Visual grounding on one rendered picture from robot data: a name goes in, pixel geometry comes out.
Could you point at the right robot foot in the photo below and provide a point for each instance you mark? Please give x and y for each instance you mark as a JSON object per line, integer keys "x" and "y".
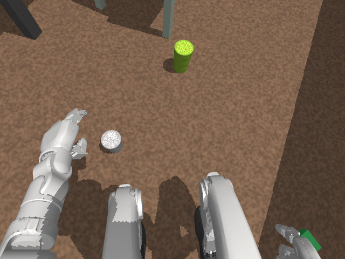
{"x": 200, "y": 235}

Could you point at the left robot arm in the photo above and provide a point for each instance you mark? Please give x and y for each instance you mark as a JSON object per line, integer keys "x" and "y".
{"x": 35, "y": 229}

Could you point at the right robot hand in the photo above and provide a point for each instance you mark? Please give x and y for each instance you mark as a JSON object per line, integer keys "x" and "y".
{"x": 302, "y": 248}

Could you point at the left robot hand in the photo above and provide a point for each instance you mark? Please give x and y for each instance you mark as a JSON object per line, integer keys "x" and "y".
{"x": 63, "y": 134}

